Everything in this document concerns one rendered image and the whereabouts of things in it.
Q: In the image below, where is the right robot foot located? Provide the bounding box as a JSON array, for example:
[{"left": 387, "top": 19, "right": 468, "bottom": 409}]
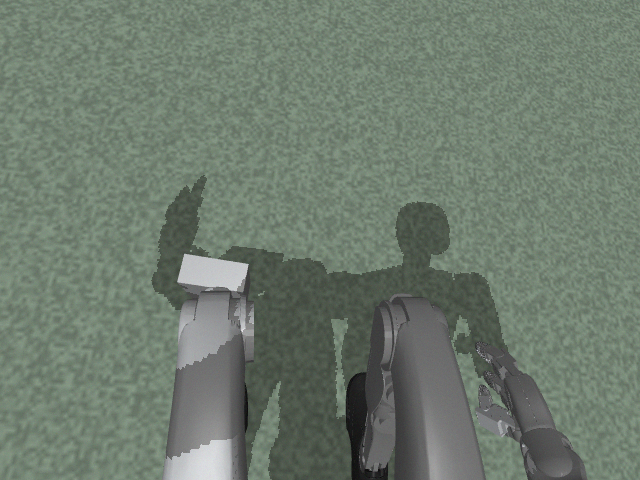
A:
[{"left": 346, "top": 372, "right": 388, "bottom": 480}]

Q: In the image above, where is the carton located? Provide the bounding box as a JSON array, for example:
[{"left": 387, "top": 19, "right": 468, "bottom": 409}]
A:
[{"left": 177, "top": 254, "right": 250, "bottom": 299}]

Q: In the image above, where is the right robot hand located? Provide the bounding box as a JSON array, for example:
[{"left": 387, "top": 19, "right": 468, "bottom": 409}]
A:
[{"left": 475, "top": 341, "right": 556, "bottom": 443}]

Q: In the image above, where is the right robot arm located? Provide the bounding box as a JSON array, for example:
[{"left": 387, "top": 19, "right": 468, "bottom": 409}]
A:
[{"left": 520, "top": 428, "right": 587, "bottom": 480}]

